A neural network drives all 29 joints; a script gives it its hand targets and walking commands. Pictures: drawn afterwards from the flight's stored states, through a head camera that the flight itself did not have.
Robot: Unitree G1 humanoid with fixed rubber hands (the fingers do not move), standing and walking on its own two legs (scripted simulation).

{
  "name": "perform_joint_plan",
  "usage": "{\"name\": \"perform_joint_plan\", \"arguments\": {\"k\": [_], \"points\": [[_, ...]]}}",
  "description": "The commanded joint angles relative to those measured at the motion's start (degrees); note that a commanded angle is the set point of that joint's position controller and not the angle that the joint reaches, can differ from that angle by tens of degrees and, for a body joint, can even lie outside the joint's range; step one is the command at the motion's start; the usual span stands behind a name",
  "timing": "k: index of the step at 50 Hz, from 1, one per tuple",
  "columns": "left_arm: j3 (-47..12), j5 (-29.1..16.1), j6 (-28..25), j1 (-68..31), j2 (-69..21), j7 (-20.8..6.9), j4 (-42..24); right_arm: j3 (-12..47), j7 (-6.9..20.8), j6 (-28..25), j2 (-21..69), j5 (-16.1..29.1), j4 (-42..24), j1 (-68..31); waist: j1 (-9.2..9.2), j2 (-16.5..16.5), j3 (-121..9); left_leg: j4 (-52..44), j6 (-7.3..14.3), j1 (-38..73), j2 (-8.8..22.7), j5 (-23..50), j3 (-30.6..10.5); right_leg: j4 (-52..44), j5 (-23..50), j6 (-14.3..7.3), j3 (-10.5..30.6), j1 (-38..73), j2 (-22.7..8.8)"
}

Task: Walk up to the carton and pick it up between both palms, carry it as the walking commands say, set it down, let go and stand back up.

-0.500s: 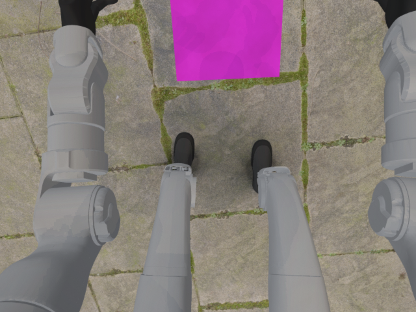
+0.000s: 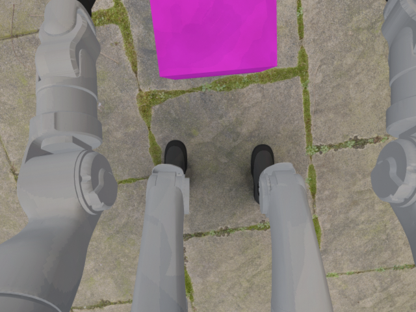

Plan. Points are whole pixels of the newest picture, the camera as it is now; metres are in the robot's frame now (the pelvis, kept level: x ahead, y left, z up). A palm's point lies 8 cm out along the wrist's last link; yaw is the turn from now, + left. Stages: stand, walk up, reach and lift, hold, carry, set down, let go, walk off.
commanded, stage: reach and lift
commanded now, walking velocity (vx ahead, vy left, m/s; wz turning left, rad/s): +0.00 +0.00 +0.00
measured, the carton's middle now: (213, 21) +0.58 +0.02 -0.48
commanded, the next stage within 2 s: none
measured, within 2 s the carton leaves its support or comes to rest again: neither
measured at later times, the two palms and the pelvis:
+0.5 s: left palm (112, 9) +0.56 +0.21 -0.30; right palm out of the picture +0.57 -0.21 -0.30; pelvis -0.02 +0.00 -0.11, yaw +0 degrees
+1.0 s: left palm (136, 26) +0.56 +0.19 -0.39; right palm (319, 16) +0.56 -0.21 -0.39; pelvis -0.01 +0.00 -0.19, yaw -1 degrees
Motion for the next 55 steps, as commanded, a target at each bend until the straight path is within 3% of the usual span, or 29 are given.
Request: {"name": "perform_joint_plan", "arguments": {"k": [1,3,4,5,6,7,9,10,11,12,13,15,17,19,22,23,26,27,30,31,36,41,45,48,49,52,55], "points": [[-5.0,-6.3,3.0,-38.7,22.2,4.2,-25.9,5.2,-3.1,3.7,-18.2,8.1,-24.2,-39.3,5.35,-1.2,-113.4,6.4,2.2,44.0,-2.0,4.3,18.5,6.3,5.7,0.2,-7.5,44.1,4.1],[-7.4,-9.5,6.1,-42.3,24.6,5.1,-28.7,6.7,-4.4,6.6,-21.9,10.6,-27.3,-43.8,4.48,-1.1,-125.1,9.8,2.7,50.4,-2.1,4.5,18.4,9.2,4.8,-0.7,-7.8,51.0,3.5],[-8.4,-10.8,7.8,-44.0,26.2,5.5,-25.6,7.6,-5.0,8.2,-22.7,11.8,-24.9,-45.5,4.41,-0.8,-125.6,11.6,3.0,50.7,-1.8,2.9,18.4,11.1,3.1,-1.0,-7.6,52.8,3.0],[-8.6,-12.9,8.6,-42.5,25.9,6.1,-20.1,10.3,-5.4,9.3,-21.5,12.0,-22.0,-46.9,5.25,-3.9,-120.9,13.8,3.3,45.9,-1.4,5.9,19.4,13.5,4.9,-0.5,-8.2,52.5,2.9],[-6.6,-12.5,8.5,-40.3,26.9,6.7,-26.5,10.0,-6.1,9.3,-21.9,11.2,-29.0,-46.8,6.93,-5.4,-125.1,14.8,3.0,45.3,-1.8,10.6,19.5,14.5,10.4,0.1,-8.2,56.2,3.4],[-7.3,-12.9,8.6,-39.5,26.7,7.3,-29.0,9.6,-6.6,9.3,-22.7,10.7,-32.2,-47.1,6.21,-6.3,-126.1,15.2,3.1,44.0,-1.9,11.0,18.7,15.4,11.9,0.4,-8.3,56.6,3.6],[-7.6,-12.5,8.3,-40.4,26.2,6.9,-19.1,9.1,-7.2,9.1,-20.7,11.0,-25.0,-46.4,6.81,-5.0,-109.0,16.4,4.2,34.1,-1.5,3.0,18.1,16.6,4.8,0.2,-7.4,44.9,2.7],[-7.8,-12.3,8.1,-42.8,25.7,6.7,-19.9,8.6,-7.2,8.6,-20.7,10.6,-23.9,-47.1,6.86,-3.1,-105.9,16.7,3.9,33.3,-1.1,0.6,17.9,16.5,2.8,-0.5,-7.3,41.0,2.4],[-7.3,-11.9,7.5,-42.7,24.7,6.4,-15.0,9.4,-6.9,8.2,-19.4,10.2,-18.2,-45.6,7.53,-3.0,-98.3,17.3,3.6,29.0,-0.8,-1.4,18.3,16.5,0.8,-1.1,-6.8,37.1,2.0],[-8.2,-11.4,6.6,-41.3,22.3,5.8,-8.4,9.7,-6.2,7.4,-17.9,9.4,-11.3,-43.6,6.98,-1.9,-88.5,17.7,3.4,24.7,-0.1,-4.2,17.9,17.0,-1.4,-1.2,-6.9,30.9,1.7],[-7.1,-9.9,5.9,-41.2,21.2,5.1,-4.7,10.1,-5.4,6.8,-16.3,8.3,-5.8,-41.7,7.58,-1.5,-82.8,18.2,2.9,22.2,0.3,-5.3,17.9,16.8,-2.6,-1.6,-6.5,27.5,1.4],[-6.3,-7.5,4.7,-36.2,17.4,3.4,4.8,10.1,-3.5,5.8,-13.6,5.7,4.8,-36.1,6.74,-1.3,-72.1,19.5,2.2,17.7,0.8,-6.3,17.5,17.5,-3.9,-1.5,-6.1,21.4,1.1],[-5.4,-6.2,3.1,-31.4,15.0,2.0,9.6,10.8,-2.4,4.8,-10.3,4.6,8.7,-32.6,7.19,-2.4,-69.4,21.7,1.8,15.6,0.8,-3.1,17.2,19.4,-1.5,-0.7,-5.5,20.8,1.3],[-4.5,-5.3,0.9,-30.0,15.5,1.8,8.7,9.8,-2.6,2.9,-10.7,3.5,8.6,-31.8,6.53,-2.8,-73.3,24.4,1.6,16.7,0.6,2.0,16.5,22.4,3.8,0.3,-5.6,22.3,1.6],[-3.8,-5.0,-2.7,-30.2,17.1,2.8,4.1,9.3,-3.8,-0.5,-11.6,5.5,3.1,-32.8,7.52,-3.0,-82.9,28.6,1.2,18.4,0.3,10.7,16.9,26.2,15.1,0.7,-4.6,28.4,1.7],[-4.2,-6.3,-3.7,-31.3,18.2,3.2,-2.2,9.8,-4.3,-1.5,-12.8,6.9,-4.4,-35.6,7.37,-4.2,-90.8,29.9,1.6,21.5,0.0,14.7,16.4,27.9,20.5,1.1,-4.8,33.1,1.9],[-7.7,-10.9,-5.5,-31.6,18.9,4.2,-4.8,13.2,-5.8,-3.0,-13.7,11.4,-8.6,-37.7,7.38,-5.6,-97.3,33.3,2.2,21.2,0.4,19.1,16.6,31.7,28.4,1.0,-3.9,39.7,1.8],[-8.2,-11.7,-5.6,-30.2,18.8,4.5,-5.8,14.0,-6.1,-3.3,-13.5,12.6,-9.8,-37.1,8.23,-6.0,-98.0,33.6,2.4,21.4,0.4,20.4,16.3,32.6,29.8,1.2,-3.8,40.4,1.7],[-9.1,-11.0,-6.0,-28.9,17.8,4.6,1.5,14.8,-5.7,-3.4,-12.2,12.9,-0.9,-34.6,7.95,-3.3,-87.0,35.4,2.8,21.4,1.2,17.6,15.7,33.8,22.4,1.4,-4.3,28.6,1.3],[-9.5,-10.7,-5.9,-28.3,16.8,4.5,3.5,14.3,-5.6,-3.7,-12.2,12.3,1.0,-33.8,6.69,-2.9,-83.5,35.6,2.7,21.8,1.2,16.6,14.9,33.9,19.9,1.3,-5.0,24.6,1.3],[-11.0,-10.1,-6.0,-27.1,13.6,4.0,9.3,11.7,-4.5,-4.3,-11.5,10.3,11.5,-29.2,3.99,1.5,-70.4,37.7,1.8,22.6,1.9,13.7,13.4,35.4,11.3,0.8,-6.0,9.6,0.5],[-10.2,-9.7,-6.9,-28.9,13.4,3.4,11.1,12.6,-3.2,-5.2,-10.3,10.7,12.4,-31.0,5.62,0.9,-62.7,40.0,1.7,15.5,2.1,11.2,13.8,37.7,9.5,1.2,-4.5,6.1,0.2],[-9.2,-11.8,-8.4,-34.5,15.7,3.8,6.6,12.9,-4.3,-6.6,-11.8,11.1,4.9,-37.4,6.29,-3.4,-67.2,42.2,1.7,9.2,1.9,11.8,14.3,39.6,14.4,1.1,-2.7,13.3,-0.2],[-7.3,-11.5,-8.4,-31.1,18.4,4.1,10.8,14.2,-5.3,-6.6,-12.4,11.4,4.1,-38.3,8.13,-6.3,-66.0,42.5,2.4,5.5,1.9,10.3,14.7,39.9,14.4,1.4,-2.1,15.5,-0.3],[-7.0,-10.7,-8.3,-30.0,18.6,4.2,12.3,14.7,-5.4,-6.5,-11.9,11.7,5.4,-37.7,8.94,-5.9,-64.4,42.5,2.3,4.2,2.0,9.7,14.9,39.9,14.1,1.4,-1.7,15.2,-0.3],[-8.0,-10.5,-8.0,-28.8,17.1,3.9,14.3,16.3,-4.9,-5.9,-9.6,11.9,10.0,-34.9,9.17,-5.3,-59.7,41.9,2.4,4.4,2.4,7.8,14.7,39.6,11.0,1.3,-1.7,12.1,-0.3],[-8.4,-10.6,-8.0,-29.1,16.9,4.1,13.3,15.0,-5.0,-5.9,-11.0,11.6,10.7,-34.8,8.0,-4.4,-59.2,41.8,2.3,5.7,2.2,8.0,14.1,40.0,10.0,1.0,-2.3,9.8,-0.1]]}}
